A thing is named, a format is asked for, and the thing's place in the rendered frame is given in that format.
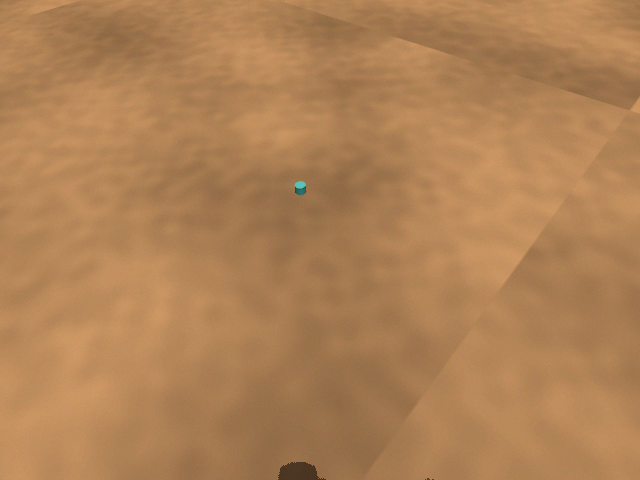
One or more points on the tin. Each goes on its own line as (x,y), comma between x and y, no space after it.
(300,188)

